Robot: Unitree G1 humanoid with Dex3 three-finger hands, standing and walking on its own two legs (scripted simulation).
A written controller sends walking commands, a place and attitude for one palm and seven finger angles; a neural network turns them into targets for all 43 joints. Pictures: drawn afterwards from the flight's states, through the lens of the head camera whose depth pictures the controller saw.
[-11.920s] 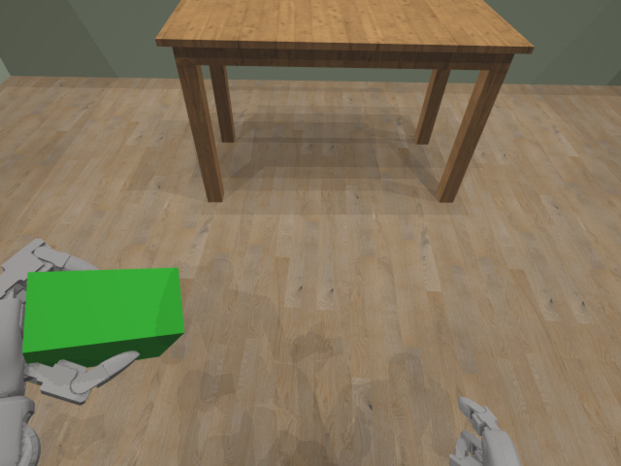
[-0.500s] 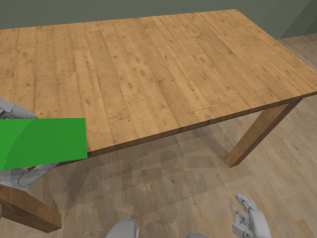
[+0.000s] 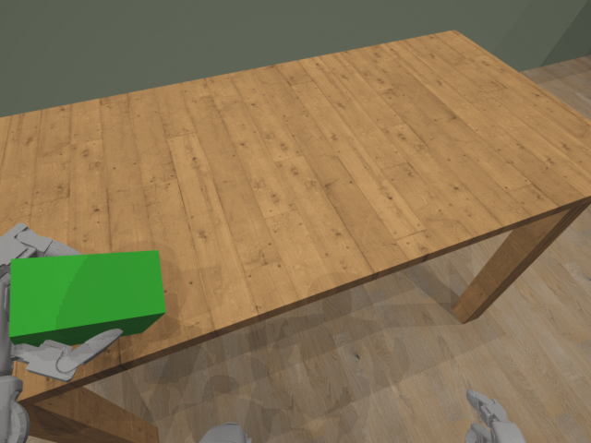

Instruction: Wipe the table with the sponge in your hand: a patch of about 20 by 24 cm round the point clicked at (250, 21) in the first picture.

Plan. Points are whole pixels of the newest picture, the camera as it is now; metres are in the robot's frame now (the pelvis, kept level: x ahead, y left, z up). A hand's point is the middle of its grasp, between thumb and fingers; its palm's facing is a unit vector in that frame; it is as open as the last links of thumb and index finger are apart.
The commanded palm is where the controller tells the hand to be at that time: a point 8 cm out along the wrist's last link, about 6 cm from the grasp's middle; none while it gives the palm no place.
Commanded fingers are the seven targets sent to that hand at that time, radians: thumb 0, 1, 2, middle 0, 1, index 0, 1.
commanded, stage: come to a stop and stand still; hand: left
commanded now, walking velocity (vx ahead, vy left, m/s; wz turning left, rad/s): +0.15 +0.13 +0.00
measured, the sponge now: (110, 300) +0.23 +0.22 +0.13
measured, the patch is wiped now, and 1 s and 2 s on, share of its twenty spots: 0.00 0.00 0.00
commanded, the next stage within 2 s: look again from close up in 1.36 s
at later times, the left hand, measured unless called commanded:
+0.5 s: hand (12, 275) +0.24 +0.30 +0.16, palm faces +0.43 -0.82 -0.36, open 10.3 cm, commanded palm +0.19 +0.33 +0.18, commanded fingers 0.00 0.10 1.30 -1.20 -1.60 -1.20 -1.60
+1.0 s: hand out of the picture +0.26 +0.36 +0.15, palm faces +0.35 -0.83 -0.44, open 10.3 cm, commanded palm +0.20 +0.37 +0.18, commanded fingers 0.00 0.10 1.30 -1.20 -1.60 -1.20 -1.60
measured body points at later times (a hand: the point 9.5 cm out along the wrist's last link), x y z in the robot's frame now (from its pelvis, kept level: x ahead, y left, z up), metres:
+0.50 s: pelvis +0.02 +0.05 +0.00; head +0.03 +0.05 +0.45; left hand +0.21 +0.35 +0.18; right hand +0.20 -0.15 -0.09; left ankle +0.04 +0.17 -0.74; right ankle +0.05 -0.02 -0.74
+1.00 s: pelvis +0.04 +0.09 +0.00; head +0.06 +0.12 +0.45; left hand +0.23 +0.40 +0.17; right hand +0.20 -0.13 -0.08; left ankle +0.04 +0.17 -0.74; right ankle +0.05 -0.02 -0.74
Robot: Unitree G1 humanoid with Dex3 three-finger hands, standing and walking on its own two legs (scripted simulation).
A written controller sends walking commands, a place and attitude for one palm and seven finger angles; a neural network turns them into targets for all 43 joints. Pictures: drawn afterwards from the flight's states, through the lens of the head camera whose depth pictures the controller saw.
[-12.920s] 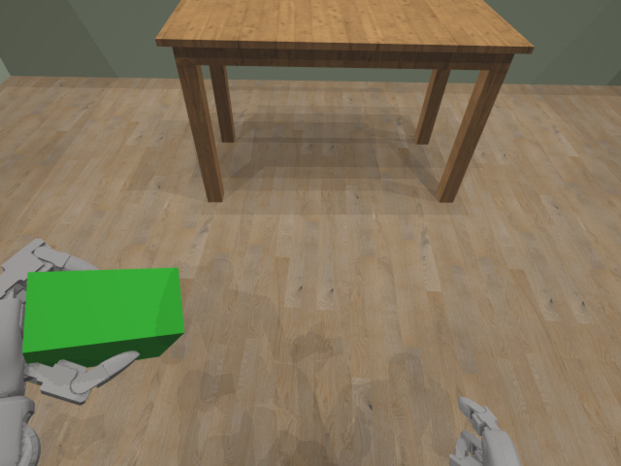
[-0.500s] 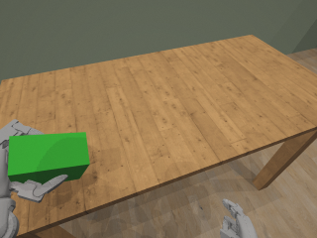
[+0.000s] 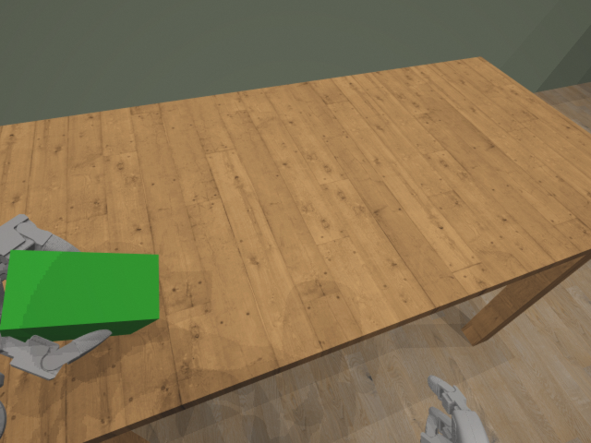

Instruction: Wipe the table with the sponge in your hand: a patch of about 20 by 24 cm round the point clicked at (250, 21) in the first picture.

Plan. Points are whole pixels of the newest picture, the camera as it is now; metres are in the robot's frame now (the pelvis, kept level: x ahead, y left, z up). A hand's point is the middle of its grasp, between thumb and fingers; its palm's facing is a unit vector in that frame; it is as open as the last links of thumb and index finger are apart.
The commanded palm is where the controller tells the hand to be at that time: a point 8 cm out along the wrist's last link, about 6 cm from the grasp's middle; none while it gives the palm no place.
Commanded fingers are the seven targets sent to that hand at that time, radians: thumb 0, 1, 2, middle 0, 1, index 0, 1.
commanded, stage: come to a stop and stand still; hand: left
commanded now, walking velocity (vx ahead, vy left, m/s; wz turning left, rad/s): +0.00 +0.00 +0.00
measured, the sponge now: (103, 299) +0.22 +0.23 +0.13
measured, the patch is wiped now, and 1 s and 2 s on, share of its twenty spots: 0.00 0.00 0.00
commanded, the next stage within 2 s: look again from close up in 0.36 s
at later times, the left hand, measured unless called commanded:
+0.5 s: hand (50, 290) +0.21 +0.26 +0.16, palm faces +0.38 -0.84 -0.39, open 10.3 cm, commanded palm +0.16 +0.29 +0.18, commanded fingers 0.00 0.10 1.30 -1.20 -1.60 -1.20 -1.60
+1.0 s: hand (73, 295) +0.21 +0.24 +0.16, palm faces +0.37 -0.84 -0.39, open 10.3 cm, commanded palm +0.16 +0.27 +0.18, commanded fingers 0.00 0.10 1.30 -1.20 -1.60 -1.20 -1.60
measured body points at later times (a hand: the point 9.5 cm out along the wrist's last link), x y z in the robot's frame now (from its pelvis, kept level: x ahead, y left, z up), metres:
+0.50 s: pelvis +0.00 +0.01 +0.00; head +0.03 +0.04 +0.45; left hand +0.19 +0.31 +0.18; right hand +0.18 -0.21 -0.07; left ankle +0.00 +0.07 -0.74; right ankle +0.01 -0.12 -0.74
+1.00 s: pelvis -0.01 -0.01 +0.00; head +0.01 +0.01 +0.45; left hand +0.19 +0.28 +0.18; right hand +0.17 -0.23 -0.07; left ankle +0.00 +0.07 -0.74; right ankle +0.01 -0.12 -0.74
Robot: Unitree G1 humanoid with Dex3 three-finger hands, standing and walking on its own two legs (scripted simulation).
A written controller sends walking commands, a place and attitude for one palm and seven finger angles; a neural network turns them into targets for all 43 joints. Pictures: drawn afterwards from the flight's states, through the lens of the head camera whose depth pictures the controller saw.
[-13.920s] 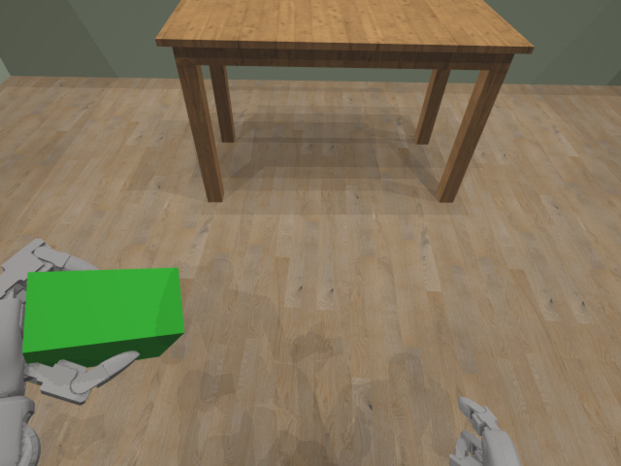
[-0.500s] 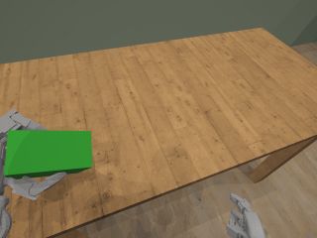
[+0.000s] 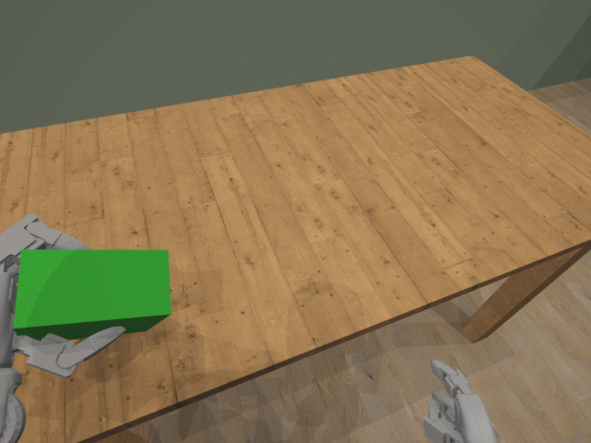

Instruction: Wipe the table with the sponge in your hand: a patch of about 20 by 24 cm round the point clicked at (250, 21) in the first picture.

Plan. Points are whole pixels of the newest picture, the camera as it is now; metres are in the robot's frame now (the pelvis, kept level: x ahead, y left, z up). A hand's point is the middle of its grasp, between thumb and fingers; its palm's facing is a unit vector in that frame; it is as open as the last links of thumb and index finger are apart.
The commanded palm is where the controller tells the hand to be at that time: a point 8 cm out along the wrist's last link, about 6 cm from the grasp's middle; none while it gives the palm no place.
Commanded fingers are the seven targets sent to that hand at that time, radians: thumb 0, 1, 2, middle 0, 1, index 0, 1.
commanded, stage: shuffle to correct the standing spot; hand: left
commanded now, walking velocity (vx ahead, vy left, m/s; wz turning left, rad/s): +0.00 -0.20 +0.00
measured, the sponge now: (116, 296) +0.23 +0.21 +0.13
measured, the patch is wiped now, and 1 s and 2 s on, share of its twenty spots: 0.00 0.00 0.00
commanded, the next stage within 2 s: come to a stop and stand still in 0.68 s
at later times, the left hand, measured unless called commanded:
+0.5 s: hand (137, 294) +0.22 +0.19 +0.15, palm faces +0.31 -0.85 -0.42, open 10.3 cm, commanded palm +0.17 +0.22 +0.17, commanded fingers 0.00 0.10 1.30 -1.20 -1.60 -1.20 -1.60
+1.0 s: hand (150, 275) +0.24 +0.17 +0.17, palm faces +0.33 -0.79 -0.52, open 10.3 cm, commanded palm +0.16 +0.20 +0.17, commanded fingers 0.00 0.10 1.30 -1.20 -1.60 -1.20 -1.60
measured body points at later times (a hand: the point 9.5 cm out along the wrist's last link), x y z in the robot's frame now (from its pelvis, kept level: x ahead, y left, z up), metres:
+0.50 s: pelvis +0.00 -0.06 +0.00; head +0.04 -0.05 +0.44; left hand +0.20 +0.23 +0.18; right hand +0.18 -0.29 -0.08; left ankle +0.01 +0.08 -0.74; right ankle +0.01 -0.11 -0.74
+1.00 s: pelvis +0.00 -0.08 -0.01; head +0.04 -0.08 +0.44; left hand +0.21 +0.21 +0.20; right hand +0.18 -0.32 -0.09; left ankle +0.01 +0.08 -0.74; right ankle +0.01 -0.11 -0.74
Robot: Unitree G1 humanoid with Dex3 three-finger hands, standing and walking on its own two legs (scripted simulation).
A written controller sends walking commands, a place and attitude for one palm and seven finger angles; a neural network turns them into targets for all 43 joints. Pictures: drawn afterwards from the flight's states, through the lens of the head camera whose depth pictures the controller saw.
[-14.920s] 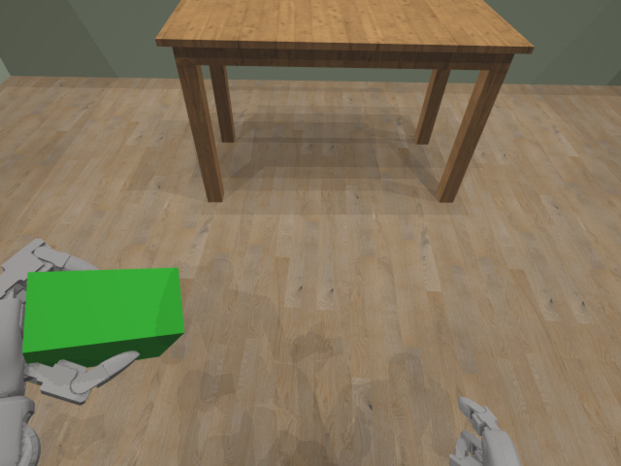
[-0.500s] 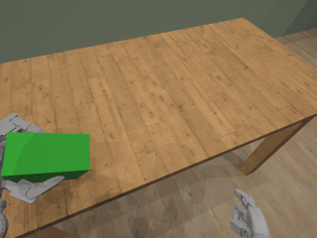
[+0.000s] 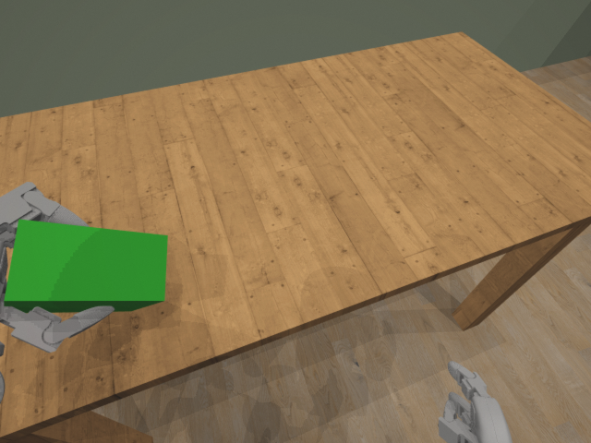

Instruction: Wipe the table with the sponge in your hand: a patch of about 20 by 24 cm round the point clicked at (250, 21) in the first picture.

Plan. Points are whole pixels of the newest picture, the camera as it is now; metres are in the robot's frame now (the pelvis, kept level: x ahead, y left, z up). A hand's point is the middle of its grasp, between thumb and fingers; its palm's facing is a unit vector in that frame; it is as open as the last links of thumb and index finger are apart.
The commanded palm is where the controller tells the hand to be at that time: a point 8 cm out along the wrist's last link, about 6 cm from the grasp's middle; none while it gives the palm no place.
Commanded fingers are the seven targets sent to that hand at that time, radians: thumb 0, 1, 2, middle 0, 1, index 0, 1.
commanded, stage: come to a stop and stand still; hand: left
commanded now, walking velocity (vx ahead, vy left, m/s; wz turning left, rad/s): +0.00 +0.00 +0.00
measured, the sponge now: (107, 275) +0.24 +0.22 +0.15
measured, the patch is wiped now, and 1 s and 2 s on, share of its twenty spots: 0.00 0.00 0.00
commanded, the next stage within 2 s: look again from close up in 1.80 s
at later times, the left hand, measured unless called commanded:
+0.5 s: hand out of the picture +0.18 +0.34 +0.17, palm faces +0.45 -0.83 -0.32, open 10.3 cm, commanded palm +0.12 +0.35 +0.18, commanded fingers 0.00 0.10 1.30 -1.20 -1.60 -1.20 -1.60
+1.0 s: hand out of the picture +0.20 +0.37 +0.16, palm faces +0.39 -0.84 -0.39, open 10.3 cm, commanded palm +0.14 +0.40 +0.18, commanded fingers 0.00 0.10 1.30 -1.20 -1.60 -1.20 -1.60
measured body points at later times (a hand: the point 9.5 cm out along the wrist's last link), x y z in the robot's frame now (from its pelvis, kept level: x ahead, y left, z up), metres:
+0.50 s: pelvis -0.05 +0.08 +0.00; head -0.05 +0.10 +0.45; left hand +0.15 +0.38 +0.19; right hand +0.12 -0.15 -0.07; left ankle -0.01 +0.15 -0.74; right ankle +0.01 -0.03 -0.74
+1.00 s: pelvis -0.02 +0.12 +0.00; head +0.00 +0.14 +0.45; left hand +0.18 +0.41 +0.18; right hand +0.15 -0.09 -0.08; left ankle -0.01 +0.15 -0.74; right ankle +0.00 -0.02 -0.74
